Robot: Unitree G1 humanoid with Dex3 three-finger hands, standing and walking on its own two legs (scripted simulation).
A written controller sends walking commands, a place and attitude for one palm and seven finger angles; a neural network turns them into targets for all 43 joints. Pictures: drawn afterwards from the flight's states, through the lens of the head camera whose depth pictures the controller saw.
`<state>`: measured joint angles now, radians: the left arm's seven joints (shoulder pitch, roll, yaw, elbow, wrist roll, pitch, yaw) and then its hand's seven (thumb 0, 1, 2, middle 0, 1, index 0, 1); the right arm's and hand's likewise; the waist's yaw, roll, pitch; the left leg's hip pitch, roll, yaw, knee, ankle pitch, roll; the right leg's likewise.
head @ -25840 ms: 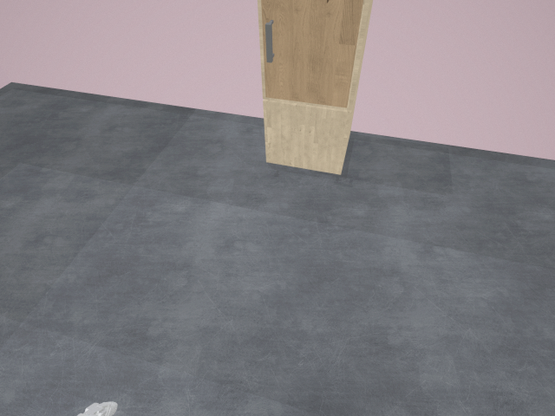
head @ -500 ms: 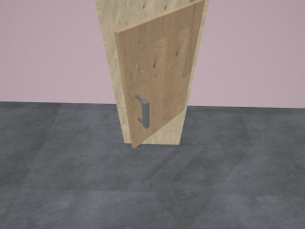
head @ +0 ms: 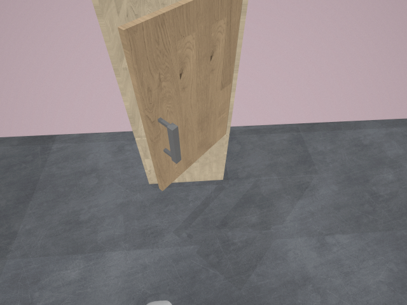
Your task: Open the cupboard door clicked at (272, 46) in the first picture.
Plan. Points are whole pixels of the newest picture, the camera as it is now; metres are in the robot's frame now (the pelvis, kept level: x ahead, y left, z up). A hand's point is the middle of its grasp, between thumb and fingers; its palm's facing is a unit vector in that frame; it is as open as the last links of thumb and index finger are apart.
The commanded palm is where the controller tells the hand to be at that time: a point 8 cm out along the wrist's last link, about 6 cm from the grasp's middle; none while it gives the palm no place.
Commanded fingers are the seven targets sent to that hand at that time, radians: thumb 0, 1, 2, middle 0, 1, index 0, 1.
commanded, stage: walk to a spot facing it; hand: left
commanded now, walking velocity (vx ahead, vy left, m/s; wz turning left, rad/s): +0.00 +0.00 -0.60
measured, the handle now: (169, 141) +0.54 +0.14 -0.07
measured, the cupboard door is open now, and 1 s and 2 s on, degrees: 45 45 45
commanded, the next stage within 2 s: none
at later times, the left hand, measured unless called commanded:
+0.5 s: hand out of the picture +0.07 +0.17 -0.15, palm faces -0.18 -0.94 -0.28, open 7.4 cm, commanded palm none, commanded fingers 0.00 0.90 0.90 -0.20 -0.30 -0.20 -0.30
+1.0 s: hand (170, 245) +0.27 +0.10 -0.15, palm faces -0.58 -0.78 -0.26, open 7.4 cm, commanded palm none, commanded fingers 0.00 0.90 0.90 -0.20 -0.30 -0.20 -0.30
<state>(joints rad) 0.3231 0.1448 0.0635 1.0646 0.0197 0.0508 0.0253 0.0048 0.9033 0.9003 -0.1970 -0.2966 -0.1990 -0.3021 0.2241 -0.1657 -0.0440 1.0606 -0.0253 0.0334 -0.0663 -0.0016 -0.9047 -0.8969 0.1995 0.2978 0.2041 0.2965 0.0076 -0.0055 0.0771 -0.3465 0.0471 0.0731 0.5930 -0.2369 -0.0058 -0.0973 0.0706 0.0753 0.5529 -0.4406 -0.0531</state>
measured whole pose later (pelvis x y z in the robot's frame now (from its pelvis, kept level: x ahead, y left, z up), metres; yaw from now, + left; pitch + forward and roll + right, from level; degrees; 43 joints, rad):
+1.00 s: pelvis +0.04 -0.01 +0.01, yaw -36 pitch +2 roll -1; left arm 0.10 0.27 0.09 0.86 0.03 0.06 -0.03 0.01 0.91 0.90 -0.19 -0.30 -0.19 -0.30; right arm 0.27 -0.23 -0.04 0.91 -0.03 0.02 -0.04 0.00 -0.90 -0.90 0.20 0.30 0.21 0.30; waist -0.02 0.02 0.13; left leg -0.23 0.12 0.18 0.55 -0.34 -0.01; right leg -0.41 -0.03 -0.06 0.77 -0.41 0.03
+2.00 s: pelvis +0.10 -0.19 +0.01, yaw -70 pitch +1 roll +0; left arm 0.16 0.18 0.06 0.94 0.03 -0.03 -0.01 0.00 0.91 0.90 -0.19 -0.30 -0.20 -0.30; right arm 0.29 -0.21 -0.05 0.99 -0.03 0.01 -0.01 0.01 -0.91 -0.90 0.20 0.30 0.20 0.30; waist -0.05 0.01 0.10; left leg -0.49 0.15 0.07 1.13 -0.36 -0.05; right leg -0.27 0.03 -0.09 0.53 -0.27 -0.07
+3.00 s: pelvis +0.16 -0.64 +0.02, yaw -87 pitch +0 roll +0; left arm 0.25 0.17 0.05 1.06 0.02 -0.08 0.01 -0.01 0.94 0.90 -0.20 -0.30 -0.20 -0.30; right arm 0.20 -0.16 -0.05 1.02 -0.02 -0.01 0.00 0.00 -0.92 -0.90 0.20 0.30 0.20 0.30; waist -0.03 0.02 0.04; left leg -0.57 0.12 0.07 0.88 -0.21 -0.04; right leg -0.08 0.05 -0.13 0.35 -0.28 -0.08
